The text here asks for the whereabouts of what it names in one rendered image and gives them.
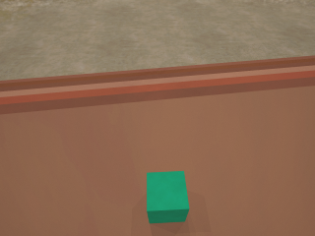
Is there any carton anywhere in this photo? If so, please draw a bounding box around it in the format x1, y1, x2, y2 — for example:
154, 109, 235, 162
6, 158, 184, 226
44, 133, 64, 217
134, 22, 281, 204
147, 171, 190, 224

